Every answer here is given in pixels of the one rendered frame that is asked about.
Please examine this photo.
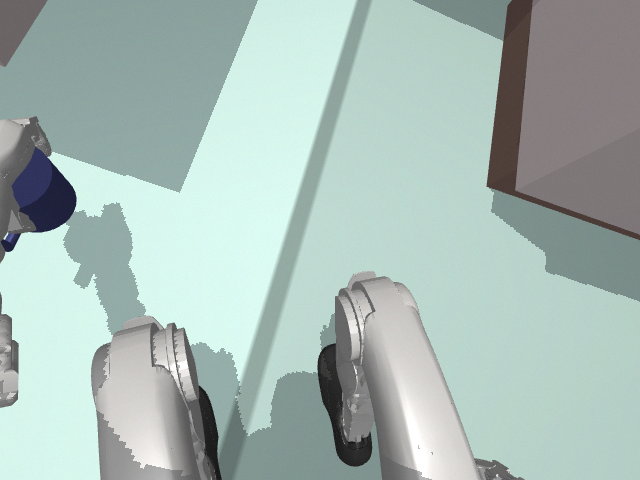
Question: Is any right robot foot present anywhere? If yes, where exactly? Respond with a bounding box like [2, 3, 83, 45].
[318, 344, 372, 467]

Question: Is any left robot arm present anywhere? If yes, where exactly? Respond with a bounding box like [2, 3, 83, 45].
[0, 175, 19, 408]

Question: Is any mug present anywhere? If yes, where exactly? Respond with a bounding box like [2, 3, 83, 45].
[1, 147, 77, 252]

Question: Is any left robot foot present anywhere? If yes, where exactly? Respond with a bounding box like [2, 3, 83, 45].
[198, 386, 222, 480]

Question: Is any right robot hand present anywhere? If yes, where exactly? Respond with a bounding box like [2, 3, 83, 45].
[474, 458, 524, 480]

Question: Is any left robot hand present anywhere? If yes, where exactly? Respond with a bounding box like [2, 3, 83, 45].
[0, 116, 52, 234]

